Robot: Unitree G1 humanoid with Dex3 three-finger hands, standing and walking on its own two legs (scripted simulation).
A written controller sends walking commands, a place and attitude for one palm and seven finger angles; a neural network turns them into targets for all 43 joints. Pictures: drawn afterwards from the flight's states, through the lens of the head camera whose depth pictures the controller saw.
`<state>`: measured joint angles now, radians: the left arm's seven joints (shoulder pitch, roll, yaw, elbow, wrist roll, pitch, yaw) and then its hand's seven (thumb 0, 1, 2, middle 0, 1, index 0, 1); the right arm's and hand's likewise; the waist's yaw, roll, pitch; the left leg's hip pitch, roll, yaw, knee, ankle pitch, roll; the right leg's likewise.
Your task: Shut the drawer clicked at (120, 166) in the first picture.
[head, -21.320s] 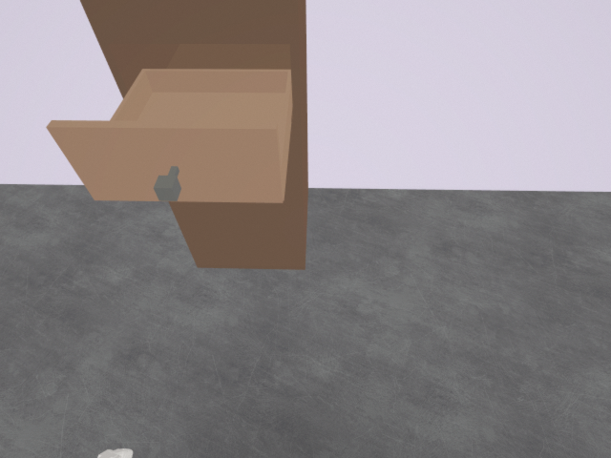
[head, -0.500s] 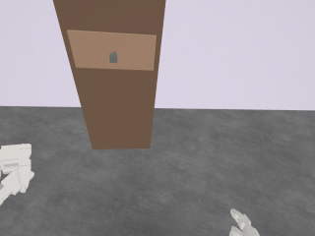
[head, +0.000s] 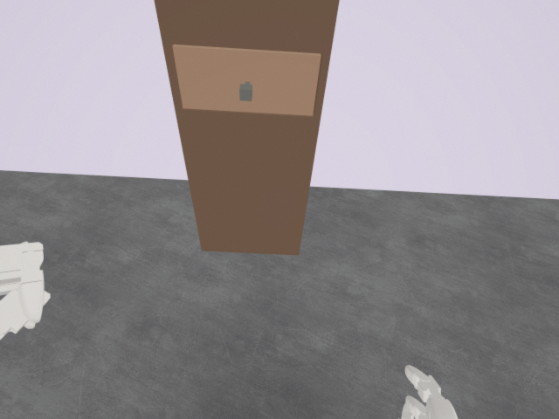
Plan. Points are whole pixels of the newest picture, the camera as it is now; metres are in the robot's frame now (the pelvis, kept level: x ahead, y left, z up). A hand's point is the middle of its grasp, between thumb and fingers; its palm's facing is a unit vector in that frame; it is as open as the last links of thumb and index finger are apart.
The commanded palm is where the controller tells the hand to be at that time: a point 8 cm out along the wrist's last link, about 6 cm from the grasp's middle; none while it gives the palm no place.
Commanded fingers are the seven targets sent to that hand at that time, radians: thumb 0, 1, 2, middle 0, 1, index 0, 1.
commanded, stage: stop stepping back and stand still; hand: left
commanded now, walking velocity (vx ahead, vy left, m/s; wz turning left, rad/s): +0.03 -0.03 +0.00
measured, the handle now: (246, 89) +0.91 +0.12 +0.03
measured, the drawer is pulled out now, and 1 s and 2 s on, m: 0.00 0.00 0.00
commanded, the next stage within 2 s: let the arm hang, fingers relaxed in 0.08 s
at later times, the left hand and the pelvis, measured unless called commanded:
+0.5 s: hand out of the picture +0.10 +0.18 -0.15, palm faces +0.09 -0.97 -0.20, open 3.2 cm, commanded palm none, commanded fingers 0.00 0.90 0.90 -0.72 -0.86 -0.72 -0.86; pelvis -0.01 -0.01 -0.01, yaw +5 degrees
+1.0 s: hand out of the picture -0.01 +0.19 -0.16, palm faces +0.10 -0.97 -0.23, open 7.1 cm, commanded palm none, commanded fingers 0.00 0.90 0.90 -0.20 -0.30 -0.20 -0.30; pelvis -0.01 +0.01 +0.01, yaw +4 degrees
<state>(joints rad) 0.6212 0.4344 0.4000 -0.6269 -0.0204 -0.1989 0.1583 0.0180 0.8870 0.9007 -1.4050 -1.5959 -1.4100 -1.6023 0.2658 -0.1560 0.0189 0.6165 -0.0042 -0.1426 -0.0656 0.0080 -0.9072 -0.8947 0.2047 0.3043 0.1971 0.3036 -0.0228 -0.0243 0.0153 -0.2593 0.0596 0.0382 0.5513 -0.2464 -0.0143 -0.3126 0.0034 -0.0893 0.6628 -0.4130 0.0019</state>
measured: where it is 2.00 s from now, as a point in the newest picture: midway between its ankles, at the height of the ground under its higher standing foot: outside the picture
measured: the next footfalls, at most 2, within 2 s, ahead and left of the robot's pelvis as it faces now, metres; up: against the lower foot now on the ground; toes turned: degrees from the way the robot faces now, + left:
right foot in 0.02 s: +0.09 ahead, -0.10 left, +0.00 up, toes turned -4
right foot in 0.44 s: +0.08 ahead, -0.12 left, +0.00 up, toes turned +6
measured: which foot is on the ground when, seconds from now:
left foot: down 0.00-1.00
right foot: up 0.00-0.00, down 0.02-0.20, up 0.22-0.42, down 0.44-1.00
